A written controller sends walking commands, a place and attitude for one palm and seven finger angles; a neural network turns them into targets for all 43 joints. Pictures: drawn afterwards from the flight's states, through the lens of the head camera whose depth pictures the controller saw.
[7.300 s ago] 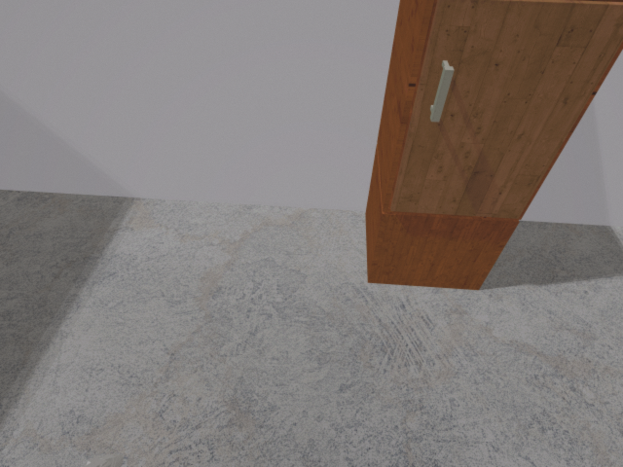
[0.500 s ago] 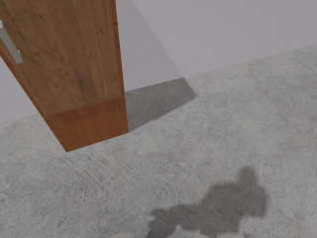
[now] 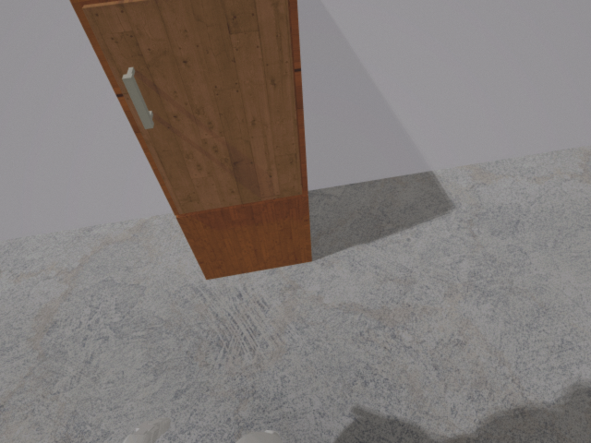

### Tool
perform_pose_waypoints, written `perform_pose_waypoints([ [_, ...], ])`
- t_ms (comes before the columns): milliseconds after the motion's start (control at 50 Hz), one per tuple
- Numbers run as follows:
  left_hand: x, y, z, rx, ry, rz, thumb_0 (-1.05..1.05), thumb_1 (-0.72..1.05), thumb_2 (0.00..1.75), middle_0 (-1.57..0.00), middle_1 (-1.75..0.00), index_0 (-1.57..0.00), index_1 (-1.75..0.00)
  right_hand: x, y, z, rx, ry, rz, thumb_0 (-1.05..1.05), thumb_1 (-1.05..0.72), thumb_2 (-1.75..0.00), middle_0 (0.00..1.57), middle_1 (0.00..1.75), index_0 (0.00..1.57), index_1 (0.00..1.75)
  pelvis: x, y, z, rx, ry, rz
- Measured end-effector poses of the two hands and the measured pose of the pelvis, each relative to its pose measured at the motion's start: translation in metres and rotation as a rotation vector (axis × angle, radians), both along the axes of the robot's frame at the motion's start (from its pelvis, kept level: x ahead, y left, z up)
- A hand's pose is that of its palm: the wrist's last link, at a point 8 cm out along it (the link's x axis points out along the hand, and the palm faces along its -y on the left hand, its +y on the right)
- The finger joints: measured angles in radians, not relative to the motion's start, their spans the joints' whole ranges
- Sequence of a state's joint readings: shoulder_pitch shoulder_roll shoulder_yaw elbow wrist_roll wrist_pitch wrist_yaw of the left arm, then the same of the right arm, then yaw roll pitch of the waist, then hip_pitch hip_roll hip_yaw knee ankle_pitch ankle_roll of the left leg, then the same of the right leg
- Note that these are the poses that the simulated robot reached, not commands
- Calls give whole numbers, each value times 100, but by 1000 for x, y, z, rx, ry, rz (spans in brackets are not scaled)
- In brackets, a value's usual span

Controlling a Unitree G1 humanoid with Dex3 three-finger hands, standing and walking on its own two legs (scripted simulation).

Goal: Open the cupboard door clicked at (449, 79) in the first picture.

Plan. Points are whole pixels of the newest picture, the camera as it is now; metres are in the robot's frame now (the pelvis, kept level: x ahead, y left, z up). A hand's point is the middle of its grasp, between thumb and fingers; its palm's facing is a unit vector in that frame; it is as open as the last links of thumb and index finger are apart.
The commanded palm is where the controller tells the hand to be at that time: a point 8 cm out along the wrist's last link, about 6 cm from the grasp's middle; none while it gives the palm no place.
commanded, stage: turn to face it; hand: left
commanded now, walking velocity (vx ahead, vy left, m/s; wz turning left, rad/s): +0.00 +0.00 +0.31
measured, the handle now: (140, 98) +0.79 +0.38 +0.07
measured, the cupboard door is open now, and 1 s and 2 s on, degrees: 0 0 0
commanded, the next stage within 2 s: take the last steps up to it in 0.14 s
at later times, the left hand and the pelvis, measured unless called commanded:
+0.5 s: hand out of the picture -0.04 +0.24 -0.17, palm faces +0.21 -0.96 -0.19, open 7.4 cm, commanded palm none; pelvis +0.01 +0.05 +0.01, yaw +9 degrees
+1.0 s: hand (185, 413) +0.20 +0.20 -0.16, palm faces +0.23 -0.95 -0.21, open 7.2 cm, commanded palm none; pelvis +0.16 +0.01 +0.00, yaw +11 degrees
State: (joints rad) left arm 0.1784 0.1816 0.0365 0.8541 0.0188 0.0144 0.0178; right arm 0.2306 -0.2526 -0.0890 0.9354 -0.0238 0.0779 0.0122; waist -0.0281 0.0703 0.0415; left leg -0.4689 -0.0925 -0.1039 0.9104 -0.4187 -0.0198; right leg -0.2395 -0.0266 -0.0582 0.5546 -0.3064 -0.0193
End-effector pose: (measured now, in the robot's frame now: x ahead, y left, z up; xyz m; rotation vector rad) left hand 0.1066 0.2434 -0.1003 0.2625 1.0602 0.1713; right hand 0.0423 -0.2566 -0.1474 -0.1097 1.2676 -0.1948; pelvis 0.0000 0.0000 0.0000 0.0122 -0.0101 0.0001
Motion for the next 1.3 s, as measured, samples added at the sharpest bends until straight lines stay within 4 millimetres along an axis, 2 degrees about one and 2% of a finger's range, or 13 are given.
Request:
perform_pose_waypoints([
  [120,-46,-5,-3,-14,75,88,0,90,90,-21,-30,-21,-30,6,-6,5,0,29,61,1,-91,-90,20,30,20,30,-1,-6,6,18,-11,62],
  [220,-88,-1,-14,-45,148,162,0,90,90,-21,-30,-21,-30,22,3,10,-21,53,130,1,-91,-90,20,30,20,30,-3,0,7,21,-3,104],
  [380,-164,32,-49,-112,294,294,0,90,90,-21,-30,-21,-30,72,54,20,-72,-64,266,1,-91,-90,19,30,20,30,-6,33,-6,-8,-2,145],
  [460,-172,43,-47,-132,357,292,1,91,90,-20,-30,-20,-30,72,77,32,-64,-104,267,1,-91,-90,20,30,20,30,2,44,3,-24,-14,142],
  [540,-152,49,-38,-148,319,280,1,91,90,-20,-30,-20,-30,58,85,35,-61,-59,241,1,-93,-90,20,30,20,30,14,52,12,-32,-14,158],
  [640,-107,50,-34,-150,264,259,1,91,90,-20,-30,-20,-30,31,82,28,-48,53,197,1,-93,-90,20,30,20,30,35,54,13,-21,-11,162],
  [780,-8,37,-30,-131,183,181,1,91,90,-20,-30,-20,-30,-3,71,12,-2,241,109,1,-91,-90,20,30,20,30,78,41,6,-3,-4,154],
  [840,41,27,-32,-112,117,148,0,91,90,-20,-30,-20,-30,-6,62,1,22,317,83,1,-91,-90,20,30,20,30,103,29,-4,0,-4,155],
  [880,65,20,-34,-99,63,149,0,91,90,-20,-30,-20,-30,1,54,-6,34,355,86,1,-91,-90,20,30,20,30,117,21,-11,-7,-11,164],
  [940,75,11,-29,-104,39,185,0,91,90,-20,-30,-20,-30,35,46,-5,34,341,106,1,-91,-90,20,30,20,30,136,16,-6,-11,-21,176],
  [1080,62,7,-25,-100,151,267,-1,94,90,-21,-30,-21,-30,169,46,8,14,107,175,1,-91,-90,19,30,20,30,180,16,8,-22,-11,195],
  [1200,47,1,-38,-171,274,320,0,92,90,-20,-30,-20,-30,272,71,18,-2,-41,252,1,-92,-90,19,30,19,30,218,33,6,-41,-12,201],
  [1300,42,5,-59,-238,377,371,0,91,90,-20,-30,-20,-30,338,107,19,-27,-116,318,1,-92,-90,19,30,19,30,252,60,-6,-51,-17,201],
])
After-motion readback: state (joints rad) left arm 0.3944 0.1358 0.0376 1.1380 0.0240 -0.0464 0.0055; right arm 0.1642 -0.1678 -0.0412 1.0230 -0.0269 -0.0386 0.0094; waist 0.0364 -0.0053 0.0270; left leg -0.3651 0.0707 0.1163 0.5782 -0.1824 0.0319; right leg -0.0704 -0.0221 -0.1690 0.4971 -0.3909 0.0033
